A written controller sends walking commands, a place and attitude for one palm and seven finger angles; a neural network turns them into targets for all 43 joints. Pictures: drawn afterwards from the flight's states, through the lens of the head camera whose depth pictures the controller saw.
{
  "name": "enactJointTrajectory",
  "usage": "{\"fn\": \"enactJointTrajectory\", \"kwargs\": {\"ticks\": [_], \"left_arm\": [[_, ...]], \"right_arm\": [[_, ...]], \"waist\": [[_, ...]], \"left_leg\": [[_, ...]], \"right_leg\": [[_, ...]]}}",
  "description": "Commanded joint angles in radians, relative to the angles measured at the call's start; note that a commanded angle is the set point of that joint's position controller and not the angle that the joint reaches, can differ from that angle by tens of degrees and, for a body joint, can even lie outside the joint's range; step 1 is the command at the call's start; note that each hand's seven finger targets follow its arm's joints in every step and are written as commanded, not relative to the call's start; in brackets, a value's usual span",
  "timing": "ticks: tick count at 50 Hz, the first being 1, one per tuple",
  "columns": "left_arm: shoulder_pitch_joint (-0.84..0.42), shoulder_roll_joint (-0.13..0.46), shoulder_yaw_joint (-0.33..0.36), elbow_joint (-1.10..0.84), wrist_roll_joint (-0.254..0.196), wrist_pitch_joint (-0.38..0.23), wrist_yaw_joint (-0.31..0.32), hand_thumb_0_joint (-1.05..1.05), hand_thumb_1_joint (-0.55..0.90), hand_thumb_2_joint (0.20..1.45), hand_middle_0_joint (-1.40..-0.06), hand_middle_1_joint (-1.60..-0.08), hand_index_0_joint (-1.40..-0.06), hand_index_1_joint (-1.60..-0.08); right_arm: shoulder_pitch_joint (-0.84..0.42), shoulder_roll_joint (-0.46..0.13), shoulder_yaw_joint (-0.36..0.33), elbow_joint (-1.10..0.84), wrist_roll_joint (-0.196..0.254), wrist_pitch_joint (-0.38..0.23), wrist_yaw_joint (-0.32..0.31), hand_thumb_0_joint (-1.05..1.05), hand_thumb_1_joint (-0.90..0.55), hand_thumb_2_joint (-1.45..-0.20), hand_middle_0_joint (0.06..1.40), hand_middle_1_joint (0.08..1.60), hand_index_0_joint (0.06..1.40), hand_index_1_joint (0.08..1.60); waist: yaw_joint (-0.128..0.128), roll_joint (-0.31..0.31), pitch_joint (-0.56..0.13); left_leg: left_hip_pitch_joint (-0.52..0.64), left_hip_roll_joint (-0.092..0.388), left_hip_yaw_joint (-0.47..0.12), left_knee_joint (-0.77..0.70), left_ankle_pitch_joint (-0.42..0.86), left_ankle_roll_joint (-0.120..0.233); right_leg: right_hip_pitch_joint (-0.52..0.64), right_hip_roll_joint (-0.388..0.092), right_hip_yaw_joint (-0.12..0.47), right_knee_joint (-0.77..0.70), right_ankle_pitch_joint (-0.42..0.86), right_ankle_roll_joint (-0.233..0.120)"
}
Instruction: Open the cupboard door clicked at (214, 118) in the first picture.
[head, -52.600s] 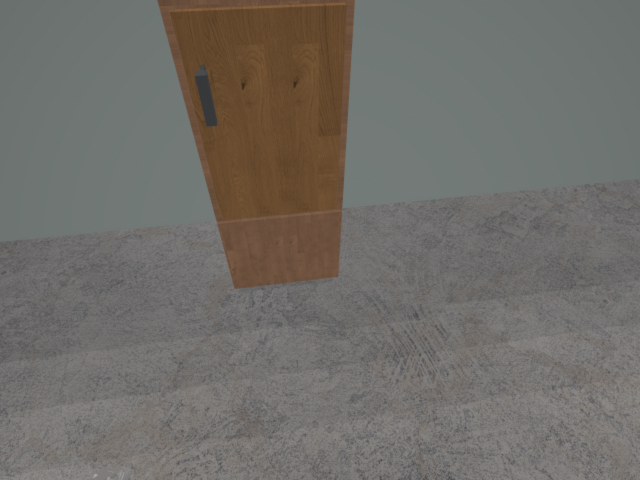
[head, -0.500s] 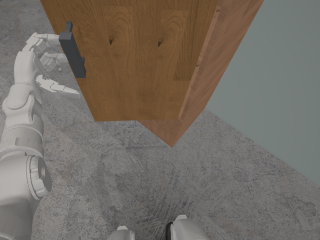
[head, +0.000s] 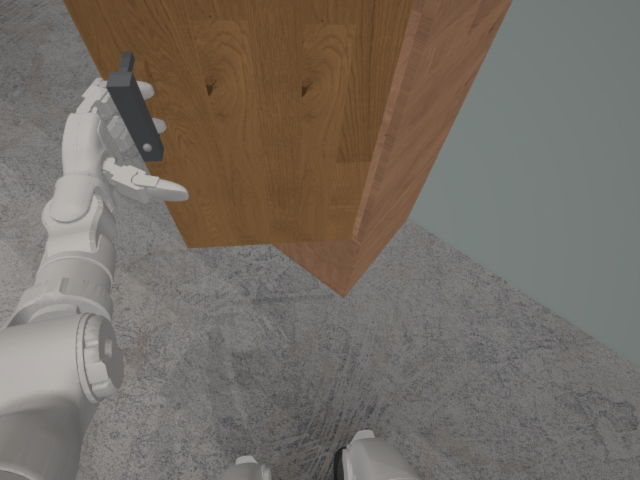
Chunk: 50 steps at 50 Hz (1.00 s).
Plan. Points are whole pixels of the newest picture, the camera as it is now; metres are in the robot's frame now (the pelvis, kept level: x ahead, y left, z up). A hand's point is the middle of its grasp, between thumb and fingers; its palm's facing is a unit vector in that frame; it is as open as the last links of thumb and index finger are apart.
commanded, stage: slide the fingers in behind the handle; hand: left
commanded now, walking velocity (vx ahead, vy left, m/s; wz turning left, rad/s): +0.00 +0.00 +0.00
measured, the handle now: (140, 108) +0.56 +0.18 +0.09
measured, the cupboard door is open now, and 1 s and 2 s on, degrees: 43 44 66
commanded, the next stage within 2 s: close the thumb around the handle in 0.44 s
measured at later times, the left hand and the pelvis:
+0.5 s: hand (155, 140) +0.52 +0.16 +0.09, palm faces +0.00 -1.00 -0.01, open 14.0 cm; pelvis +0.00 -0.01 +0.00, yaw +0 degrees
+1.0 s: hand (137, 147) +0.50 +0.18 +0.09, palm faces -0.01 -1.00 +0.00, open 8.4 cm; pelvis +0.00 +0.01 +0.00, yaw +0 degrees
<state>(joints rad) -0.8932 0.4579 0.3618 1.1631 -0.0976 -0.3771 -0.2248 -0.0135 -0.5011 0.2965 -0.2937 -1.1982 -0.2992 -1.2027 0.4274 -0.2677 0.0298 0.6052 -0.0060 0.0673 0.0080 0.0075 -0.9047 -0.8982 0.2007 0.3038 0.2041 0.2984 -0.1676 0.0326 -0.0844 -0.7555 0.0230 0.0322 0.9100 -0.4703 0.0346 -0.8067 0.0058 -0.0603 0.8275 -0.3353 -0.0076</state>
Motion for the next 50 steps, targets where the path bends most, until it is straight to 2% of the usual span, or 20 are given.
{"fn": "enactJointTrajectory", "kwargs": {"ticks": [1, 4, 6, 7, 10, 11, 15, 18, 21, 24, 27, 30, 33, 37, 39, 42, 47, 48, 49, 50], "left_arm": [[-0.509, 0.232, 0.024, -0.216, -0.008, -0.083, 0.016, 0.0, -0.5, 0.3, -0.3, -1.2, -0.3, -1.2], [-0.498, 0.207, 0.002, -0.177, 0.003, -0.079, 0.019, 0.0, -0.5, 0.3, -0.3, -1.2, -0.3, -1.2], [-0.527, 0.218, 0.0, -0.169, 0.007, -0.08, 0.02, 0.0, -0.5, 0.3, -0.3, -1.2, -0.3, -1.2], [-0.515, 0.252, 0.033, -0.143, 0.007, -0.074, 0.024, 0.0, -0.5, 0.3, -0.3, -1.2, -0.3, -1.2], [-0.541, 0.254, 0.023, -0.159, 0.012, -0.073, 0.022, 0.0, -0.5, 0.3, -0.3, -1.2, -0.3, -1.2], [-0.557, 0.249, 0.014, -0.167, 0.013, -0.076, 0.019, 0.0, -0.5, 0.3, -0.3, -1.2, -0.3, -1.2], [-0.54, 0.253, 0.025, -0.182, 0.0, -0.087, 0.012, 0.0, -0.5, 0.3, -0.3, -1.2, -0.3, -1.2], [-0.546, 0.263, 0.031, -0.151, -0.002, -0.071, 0.01, 0.0, -0.5, 0.3, -0.3, -1.2, -0.3, -1.2], [-0.503, 0.296, 0.062, -0.171, 0.002, -0.069, 0.011, 0.0, -0.5, 0.3, -0.3, -1.2, -0.3, -1.2], [-0.479, 0.314, 0.076, -0.171, 0.004, -0.06, 0.012, 0.0, -0.5, 0.3, -0.3, -1.2, -0.3, -1.2], [-0.487, 0.28, 0.045, -0.182, 0.004, -0.066, 0.004, 0.0, -0.5, 0.3, -0.3, -1.2, -0.3, -1.2], [-0.505, 0.267, 0.039, -0.191, -0.007, -0.069, -0.002, 0.0, -0.332, 0.372, -0.312, -1.218, -0.312, -1.218], [-0.452, 0.293, 0.072, -0.201, -0.017, -0.067, -0.011, 0.0, -0.164, 0.444, -0.324, -1.236, -0.324, -1.236], [-0.444, 0.263, 0.047, -0.2, -0.017, -0.067, -0.021, 0.0, 0.06, 0.54, -0.34, -1.26, -0.34, -1.26], [-0.449, 0.257, 0.038, -0.209, -0.019, -0.065, -0.022, 0.0, 0.172, 0.588, -0.348, -1.272, -0.348, -1.272], [-0.454, 0.242, 0.033, -0.235, -0.026, -0.077, -0.023, 0.0, 0.34, 0.66, -0.36, -1.29, -0.36, -1.29], [-0.442, 0.206, 0.008, -0.196, -0.027, -0.072, -0.022, 0.0, 0.62, 0.78, -0.38, -1.32, -0.38, -1.32], [-0.462, 0.208, 0.002, -0.184, -0.024, -0.067, -0.021, 0.0, 0.676, 0.804, -0.384, -1.326, -0.384, -1.326], [-0.481, 0.228, 0.017, -0.201, -0.023, -0.069, -0.017, 0.0, 0.732, 0.828, -0.388, -1.332, -0.388, -1.332], [-0.483, 0.235, 0.02, -0.201, -0.02, -0.073, -0.014, 0.0, 0.788, 0.852, -0.392, -1.338, -0.392, -1.338]], "right_arm": [[0.157, -0.175, -0.063, -0.04, -0.004, -0.029, -0.016, 0.0, -0.9, -0.9, 0.2, 0.3, 0.2, 0.3], [0.155, -0.172, -0.06, -0.035, -0.005, -0.035, -0.014, 0.0, -0.9, -0.9, 0.2, 0.3, 0.2, 0.3], [0.155, -0.174, -0.059, -0.03, -0.004, -0.039, -0.016, 0.0, -0.9, -0.9, 0.2, 0.3, 0.2, 0.3], [0.16, -0.179, -0.059, -0.03, -0.004, -0.039, -0.019, 0.0, -0.9, -0.9, 0.2, 0.3, 0.2, 0.3], [0.162, -0.179, -0.056, -0.037, -0.004, -0.043, -0.023, 0.0, -0.9, -0.9, 0.2, 0.3, 0.2, 0.3], [0.159, -0.177, -0.057, -0.033, -0.004, -0.045, -0.023, 0.0, -0.9, -0.9, 0.2, 0.3, 0.2, 0.3], [0.167, -0.18, -0.057, -0.04, -0.007, -0.049, -0.022, 0.0, -0.9, -0.9, 0.2, 0.3, 0.2, 0.3], [0.167, -0.183, -0.056, -0.031, -0.006, -0.046, -0.022, 0.0, -0.9, -0.9, 0.2, 0.3, 0.2, 0.3], [0.172, -0.183, -0.058, -0.043, -0.005, -0.042, -0.022, 0.0, -0.9, -0.9, 0.2, 0.3, 0.2, 0.3], [0.175, -0.182, -0.058, -0.049, -0.004, -0.036, -0.023, 0.0, -0.9, -0.9, 0.2, 0.3, 0.2, 0.3], [0.169, -0.178, -0.058, -0.047, -0.003, -0.034, -0.022, 0.0, -0.9, -0.9, 0.2, 0.3, 0.2, 0.3], [0.177, -0.18, -0.06, -0.047, -0.005, -0.032, -0.022, 0.0, -0.9, -0.9, 0.2, 0.3, 0.2, 0.3], [0.176, -0.182, -0.063, -0.048, -0.003, -0.031, -0.022, 0.0, -0.9, -0.9, 0.2, 0.3, 0.2, 0.3], [0.169, -0.178, -0.062, -0.045, -0.003, -0.026, -0.019, 0.0, -0.9, -0.9, 0.2, 0.3, 0.2, 0.3], [0.167, -0.179, -0.064, -0.046, -0.002, -0.025, -0.019, 0.0, -0.9, -0.9, 0.2, 0.3, 0.2, 0.3], [0.16, -0.175, -0.065, -0.048, -0.001, -0.026, -0.019, 0.0, -0.9, -0.9, 0.2, 0.3, 0.2, 0.3], [0.152, -0.176, -0.064, -0.039, -0.001, -0.024, -0.018, 0.0, -0.9, -0.9, 0.2, 0.3, 0.2, 0.3], [0.151, -0.178, -0.062, -0.035, -0.002, -0.024, -0.018, 0.0, -0.9, -0.9, 0.2, 0.3, 0.2, 0.3], [0.154, -0.181, -0.065, -0.033, -0.003, -0.024, -0.019, 0.0, -0.9, -0.9, 0.2, 0.3, 0.2, 0.3], [0.154, -0.182, -0.064, -0.039, -0.002, -0.025, -0.021, 0.0, -0.9, -0.9, 0.2, 0.3, 0.2, 0.3]], "waist": [[-0.016, 0.058, -0.439], [-0.021, 0.06, -0.424], [-0.03, 0.062, -0.419], [-0.023, 0.026, -0.409], [-0.031, 0.037, -0.435], [-0.035, 0.072, -0.445], [-0.026, 0.067, -0.479], [-0.033, 0.061, -0.449], [-0.007, 0.078, -0.502], [-0.006, 0.036, -0.474], [-0.013, 0.087, -0.461], [-0.023, 0.065, -0.454], [-0.001, 0.066, -0.503], [-0.005, 0.077, -0.458], [-0.011, 0.06, -0.455], [-0.005, 0.097, -0.475], [-0.015, 0.076, -0.429], [-0.02, 0.084, -0.4], [-0.022, 0.06, -0.41], [-0.017, 0.08, -0.42]], "left_leg": [[0.199, -0.012, -0.07, -0.106, 0.392, -0.012], [0.184, -0.014, -0.068, -0.103, 0.369, -0.012], [0.177, -0.015, -0.069, -0.103, 0.353, -0.01], [0.141, -0.017, -0.066, -0.102, 0.332, -0.007], [0.141, -0.02, -0.067, -0.1, 0.335, -0.003], [0.157, -0.019, -0.064, -0.096, 0.342, -0.005], [0.178, -0.018, -0.07, -0.091, 0.373, -0.005], [0.152, -0.016, -0.064, -0.09, 0.35, -0.005], [0.162, -0.02, -0.058, -0.089, 0.392, -0.005], [0.128, -0.019, -0.051, -0.094, 0.389, -0.001], [0.159, -0.016, -0.052, -0.091, 0.409, -0.005], [0.174, -0.015, -0.058, -0.094, 0.416, -0.003], [0.188, -0.013, -0.056, -0.092, 0.457, -0.008], [0.194, -0.01, -0.057, -0.093, 0.466, -0.01], [0.191, -0.01, -0.058, -0.094, 0.455, -0.009], [0.228, -0.009, -0.064, -0.092, 0.493, -0.015], [0.236, -0.004, -0.073, -0.091, 0.487, -0.019], [0.221, -0.005, -0.076, -0.095, 0.463, -0.02], [0.214, -0.005, -0.078, -0.095, 0.448, -0.017], [0.228, -0.007, -0.081, -0.093, 0.469, -0.018]], "right_leg": [[0.265, 0.032, 0.034, -0.053, 0.304, -0.011], [0.249, 0.03, 0.034, -0.053, 0.286, -0.011], [0.243, 0.029, 0.037, -0.054, 0.274, -0.009], [0.264, 0.029, 0.04, -0.055, 0.27, -0.009], [0.272, 0.028, 0.042, -0.05, 0.28, -0.011], [0.258, 0.026, 0.046, -0.051, 0.283, -0.007], [0.267, 0.031, 0.042, -0.045, 0.299, -0.011], [0.261, 0.029, 0.046, -0.053, 0.289, -0.006], [0.304, 0.029, 0.048, -0.045, 0.334, -0.01], [0.333, 0.029, 0.051, -0.049, 0.356, -0.006], [0.295, 0.03, 0.047, -0.048, 0.356, -0.008], [0.295, 0.034, 0.042, -0.051, 0.355, -0.01], [0.323, 0.033, 0.043, -0.046, 0.392, -0.01], [0.293, 0.034, 0.037, -0.047, 0.386, -0.011], [0.294, 0.035, 0.037, -0.049, 0.378, -0.01], [0.28, 0.035, 0.033, -0.043, 0.384, -0.013], [0.229, 0.036, 0.023, -0.045, 0.345, -0.011], [0.216, 0.034, 0.022, -0.047, 0.324, -0.013], [0.226, 0.035, 0.023, -0.047, 0.319, -0.011], [0.224, 0.035, 0.023, -0.042, 0.323, -0.015]]}}
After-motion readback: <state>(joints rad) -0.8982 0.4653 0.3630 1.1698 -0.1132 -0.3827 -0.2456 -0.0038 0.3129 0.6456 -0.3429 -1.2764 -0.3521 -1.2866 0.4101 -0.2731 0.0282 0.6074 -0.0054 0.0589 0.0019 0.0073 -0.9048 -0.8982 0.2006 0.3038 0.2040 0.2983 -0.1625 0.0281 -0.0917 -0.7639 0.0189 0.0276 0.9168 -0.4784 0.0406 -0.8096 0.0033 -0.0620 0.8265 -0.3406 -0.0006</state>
